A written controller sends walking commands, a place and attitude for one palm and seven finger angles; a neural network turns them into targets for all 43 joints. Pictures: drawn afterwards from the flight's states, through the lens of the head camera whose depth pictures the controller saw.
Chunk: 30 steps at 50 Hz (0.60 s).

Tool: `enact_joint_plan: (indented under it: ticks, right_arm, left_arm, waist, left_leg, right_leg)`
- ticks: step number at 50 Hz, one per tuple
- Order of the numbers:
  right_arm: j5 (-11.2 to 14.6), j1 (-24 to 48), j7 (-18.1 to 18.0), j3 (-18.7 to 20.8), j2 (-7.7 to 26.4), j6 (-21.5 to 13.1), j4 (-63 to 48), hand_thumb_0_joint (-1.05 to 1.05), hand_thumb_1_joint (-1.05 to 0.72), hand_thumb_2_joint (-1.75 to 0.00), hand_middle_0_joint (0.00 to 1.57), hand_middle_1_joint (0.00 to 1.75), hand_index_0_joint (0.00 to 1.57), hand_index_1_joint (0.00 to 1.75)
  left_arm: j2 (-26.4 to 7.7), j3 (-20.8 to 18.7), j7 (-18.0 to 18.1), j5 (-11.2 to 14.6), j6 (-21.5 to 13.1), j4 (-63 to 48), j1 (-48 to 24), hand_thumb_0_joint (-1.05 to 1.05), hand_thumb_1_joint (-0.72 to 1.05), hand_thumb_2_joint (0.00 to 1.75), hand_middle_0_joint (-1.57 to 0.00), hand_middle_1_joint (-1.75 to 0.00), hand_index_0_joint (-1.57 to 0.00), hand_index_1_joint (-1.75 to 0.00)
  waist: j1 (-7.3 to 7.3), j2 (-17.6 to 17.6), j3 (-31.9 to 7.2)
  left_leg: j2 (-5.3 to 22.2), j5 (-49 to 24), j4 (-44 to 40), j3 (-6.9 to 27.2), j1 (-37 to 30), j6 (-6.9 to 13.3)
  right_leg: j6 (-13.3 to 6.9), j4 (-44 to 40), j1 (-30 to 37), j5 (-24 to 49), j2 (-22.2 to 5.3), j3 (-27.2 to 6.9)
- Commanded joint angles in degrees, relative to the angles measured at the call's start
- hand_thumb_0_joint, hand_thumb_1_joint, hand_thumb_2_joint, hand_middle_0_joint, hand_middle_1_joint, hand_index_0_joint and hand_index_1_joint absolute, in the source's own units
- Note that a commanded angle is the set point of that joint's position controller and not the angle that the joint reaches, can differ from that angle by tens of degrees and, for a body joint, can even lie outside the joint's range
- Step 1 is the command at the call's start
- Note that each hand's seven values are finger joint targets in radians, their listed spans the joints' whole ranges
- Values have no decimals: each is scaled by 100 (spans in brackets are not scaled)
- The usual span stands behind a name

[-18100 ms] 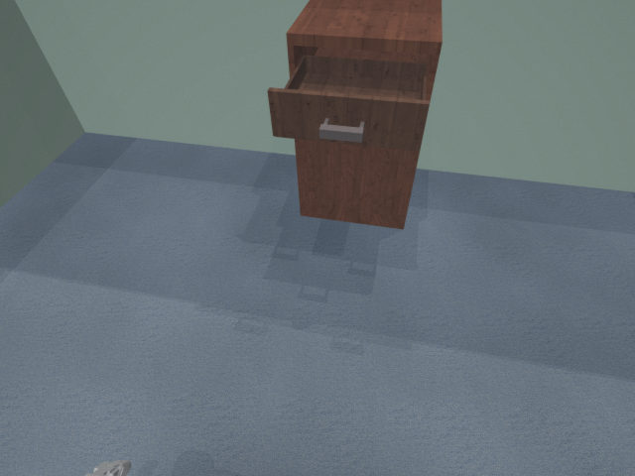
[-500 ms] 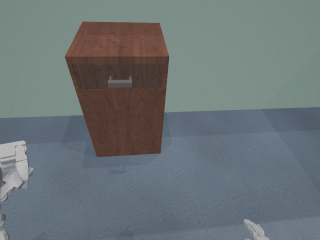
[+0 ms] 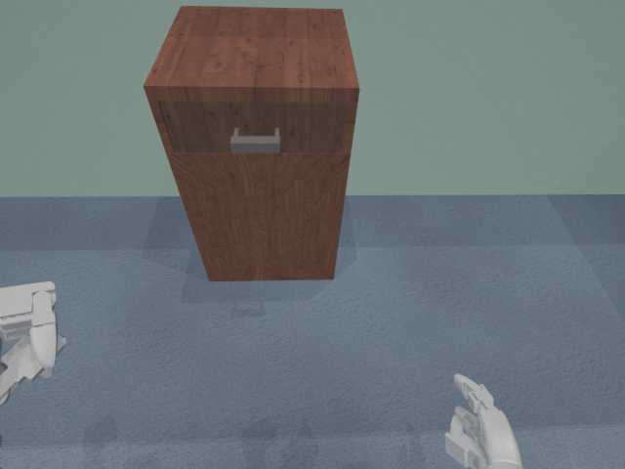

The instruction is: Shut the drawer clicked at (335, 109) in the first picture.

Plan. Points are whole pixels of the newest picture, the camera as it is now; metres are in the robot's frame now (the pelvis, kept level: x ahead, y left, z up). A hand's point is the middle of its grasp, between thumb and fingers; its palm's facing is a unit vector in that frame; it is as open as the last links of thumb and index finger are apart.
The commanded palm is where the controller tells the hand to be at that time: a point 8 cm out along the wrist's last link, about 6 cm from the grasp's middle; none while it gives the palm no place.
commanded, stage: stop stepping back and stand still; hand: left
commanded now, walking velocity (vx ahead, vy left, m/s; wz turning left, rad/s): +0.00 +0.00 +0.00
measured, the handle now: (256, 138) +0.81 +0.19 -0.08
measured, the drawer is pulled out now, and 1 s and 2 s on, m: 0.00 0.00 0.00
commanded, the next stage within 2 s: let the arm hang, fingers relaxed in 0.06 s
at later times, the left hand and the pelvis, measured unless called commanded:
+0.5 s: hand out of the picture +0.02 +0.20 -0.18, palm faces +0.06 -0.98 -0.21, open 3.3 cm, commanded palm none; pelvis -0.01 +0.01 +0.00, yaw +2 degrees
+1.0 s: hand out of the picture -0.06 +0.17 -0.17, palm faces +0.07 -0.99 -0.15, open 7.2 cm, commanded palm none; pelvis -0.02 +0.02 +0.00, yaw +1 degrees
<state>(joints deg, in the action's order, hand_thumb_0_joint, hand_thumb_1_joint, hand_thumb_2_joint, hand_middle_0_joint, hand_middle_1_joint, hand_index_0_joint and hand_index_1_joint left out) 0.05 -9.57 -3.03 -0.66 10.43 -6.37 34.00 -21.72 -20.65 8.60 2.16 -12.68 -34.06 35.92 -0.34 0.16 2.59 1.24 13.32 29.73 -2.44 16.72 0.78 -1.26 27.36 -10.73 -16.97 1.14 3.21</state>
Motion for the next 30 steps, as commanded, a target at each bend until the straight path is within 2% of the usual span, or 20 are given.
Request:
enact_joint_plan:
  ticks: [1, 2, 5, 7, 8, 9, 10, 12, 13, 14, 15, 16, 18, 19, 21, 23, 24, 26, 28, 30]
  right_arm:
    - [30, 257, -67, 305, 734, -117, -833, 0, -90, -90, 20, 30, 20, 30]
    - [30, 271, -78, 299, 752, -94, -864, 0, -90, -90, 20, 30, 20, 30]
    - [24, 332, -131, 288, 739, -44, -912, 0, -90, -90, 20, 30, 20, 30]
    - [37, 328, -136, 279, 744, -35, -936, 0, -90, -90, 20, 30, 20, 30]
    - [70, 588, 409, 588, 1759, -320, 426, 0, -90, -90, 20, 30, 20, 30]
    - [91, 65, 408, 564, 1334, 33, 398, 0, -90, -90, 20, 30, 20, 30]
    - [15, -87, 382, 509, 1126, 122, 416, 0, -90, -90, 20, 30, 20, 30]
    - [-63, -85, 343, 385, 1089, 292, 347, 0, -90, -90, 20, 30, 20, 30]
    - [-98, -51, 317, 381, 1099, 351, 390, 0, -90, -90, 20, 30, 20, 30]
    - [-120, -60, 291, 371, 1084, 410, 477, 0, -90, -90, 20, 30, 20, 30]
    - [-139, -60, 283, 345, 998, 485, 579, 0, -90, -90, 20, 30, 20, 30]
    - [-166, -90, 266, 313, 930, 538, 736, 0, -90, -90, 20, 30, 20, 30]
    - [-176, -102, 243, 250, 854, 595, 1041, 0, -90, -90, 20, 30, 20, 30]
    - [-169, -92, 229, 224, 845, 605, 1194, 0, -90, -90, 20, 30, 20, 30]
    - [-142, -157, 188, 188, 787, 625, 1487, 0, -90, -90, 20, 30, 20, 30]
    - [-147, -308, 154, 184, 643, 657, 1749, 0, -90, -90, 20, 30, 20, 30]
    - [-135, -373, 142, 178, 594, 663, 1873, 0, -90, -90, 20, 30, 20, 30]
    - [-115, -587, 124, 198, 539, 680, 2066, 0, -90, -90, 20, 30, 20, 30]
    - [-105, -764, 109, 203, 502, 694, 2255, 0, -90, -90, 20, 30, 20, 30]
    - [-84, -932, 99, 215, 497, 687, 2395, 0, -90, -90, 20, 30, 20, 30]
  left_arm:
    - [-793, -672, 98, 118, -239, -969, 304, 0, 90, 90, -140, -160, -140, -160]
    - [-805, -664, 97, 123, -230, -993, 274, 0, 90, 90, -140, -160, -140, -160]
    - [-908, -723, 110, 122, -202, -1027, 202, 0, 90, 90, -140, -160, -140, -160]
    - [-858, -654, 102, 119, -198, -1058, 182, 0, 90, 90, -140, -160, -140, -160]
    - [-137, 1530, -719, -470, 636, 3813, -707, 0, 90, 90, -140, -160, -140, -160]
    - [51, 1397, -811, -378, 1052, 3987, -668, 0, 90, 90, -136, -156, -136, -156]
    - [247, 1512, -837, -418, 1102, 4229, -832, 0, 90, 90, -132, -151, -132, -151]
    - [168, 1545, -859, -410, 1159, 4804, -1227, 0, 90, 90, -124, -143, -124, -143]
    - [132, 1558, -851, -415, 1178, 5165, -1460, 0, 90, 90, -120, -138, -120, -138]
    - [124, 1581, -835, -407, 1205, 5553, -1639, 0, 90, 90, -116, -134, -116, -134]
    - [140, 1629, -808, -397, 1251, 5957, -1784, 0, 90, 90, -112, -130, -112, -130]
    - [204, 1673, -784, -373, 1287, 6360, -1855, 0, 90, 90, -108, -125, -108, -125]
    - [219, 1732, -742, -337, 1322, 7070, -1971, 0, 90, 90, -100, -117, -100, -117]
    - [229, 1761, -732, -319, 1324, 7410, -1973, 0, 90, 90, -96, -112, -96, -112]
    - [265, 1802, -734, -294, 1319, 8011, -1884, 0, 90, 90, -88, -104, -88, -104]
    - [400, 1809, -725, -268, 1306, 8472, -1789, 0, 90, 90, -80, -95, -80, -95]
    - [410, 1827, -735, -264, 1296, 8666, -1753, 0, 90, 90, -76, -91, -76, -91]
    - [472, 1852, -734, -269, 1282, 8951, -1722, 0, 90, 90, -68, -82, -68, -82]
    - [543, 1895, -734, -258, 1276, 9209, -1673, 0, 90, 90, -60, -73, -60, -73]
    - [571, 1924, -721, -260, 1260, 9405, -1582, 0, 90, 90, -52, -65, -52, -65]
  waist:
    - [93, -88, -927]
    - [88, -209, -926]
    - [71, -284, -918]
    - [58, -313, -905]
    - [250, -238, -552]
    - [168, -171, -949]
    - [123, 272, -1043]
    - [84, 821, -908]
    - [73, 1209, -819]
    - [75, 1389, -784]
    - [86, 1271, -613]
    - [82, 840, -558]
    - [37, -61, -461]
    - [3, -384, -365]
    - [-29, -566, -309]
    - [-16, -1042, -258]
    - [-20, -1039, -257]
    - [19, -683, -212]
    - [45, -534, -103]
    - [49, -254, -119]
  left_leg:
    - [375, -1434, -269, 337, -582, 55]
    - [384, -1491, -318, 327, -636, 55]
    - [421, -1690, -409, 360, -695, 71]
    - [429, -1721, -454, 371, -745, 80]
    - [515, -2398, 471, 415, -262, 120]
    - [491, -2124, 395, 347, -521, 105]
    - [530, -1913, 439, 422, -424, 159]
    - [481, -1447, 365, 616, -71, 309]
    - [399, -1409, 403, 601, -18, 295]
    - [318, -1368, 412, 556, -56, 269]
    - [257, -1370, 347, 524, -85, 219]
    - [271, -1514, 223, 528, -161, 215]
    - [354, -1630, -182, 692, -143, 248]
    - [394, -1512, -357, 764, -93, 262]
    - [425, -1130, -543, 817, -69, 270]
    - [402, -664, -689, 790, -122, 242]
    - [402, -533, -737, 779, -154, 240]
    - [427, -380, -794, 789, -247, 234]
    - [426, -129, -899, 802, -282, 235]
    - [455, -213, -937, 809, -401, 250]
  right_leg:
    - [39, -451, 266, 2123, -541, -696]
    - [51, -432, 235, 2113, -515, -664]
    - [92, -422, 251, 2111, -455, -555]
    - [108, -420, 239, 2049, -428, -522]
    - [7, 475, -463, 2809, -889, -201]
    - [-13, 325, -511, 2192, -796, -508]
    - [-22, 365, -497, 1930, -764, -430]
    - [-65, 278, -304, 1869, -810, -400]
    - [-136, 224, -248, 2039, -853, -465]
    - [-204, 173, -216, 2130, -924, -479]
    - [-258, 141, -291, 2044, -955, -494]
    - [-248, 150, -250, 1976, -935, -476]
    - [-142, 79, -59, 1365, -745, -426]
    - [-108, -34, 11, 994, -674, -420]
    - [-109, -297, 155, 601, -640, -400]
    - [-163, -492, 175, 453, -644, -424]
    - [-182, -577, 188, 454, -646, -443]
    - [-193, -730, 169, 396, -654, -414]
    - [-198, -830, 69, 226, -646, -395]
    - [-191, -844, 51, 250, -629, -374]
